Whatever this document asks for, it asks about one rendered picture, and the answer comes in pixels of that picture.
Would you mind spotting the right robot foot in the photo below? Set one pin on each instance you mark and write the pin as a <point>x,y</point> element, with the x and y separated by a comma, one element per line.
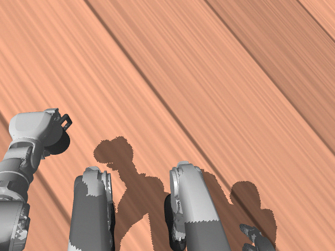
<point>174,244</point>

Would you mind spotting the right robot hand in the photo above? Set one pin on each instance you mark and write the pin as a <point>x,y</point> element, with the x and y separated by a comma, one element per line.
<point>261,243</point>

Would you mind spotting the left robot arm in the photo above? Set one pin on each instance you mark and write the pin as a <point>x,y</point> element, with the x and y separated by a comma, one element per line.
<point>19,164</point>

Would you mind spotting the mug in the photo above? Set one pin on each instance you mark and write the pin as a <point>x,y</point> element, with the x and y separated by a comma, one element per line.
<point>58,141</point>

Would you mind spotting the left robot hand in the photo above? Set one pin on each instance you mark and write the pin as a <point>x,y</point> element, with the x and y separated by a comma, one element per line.
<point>34,125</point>

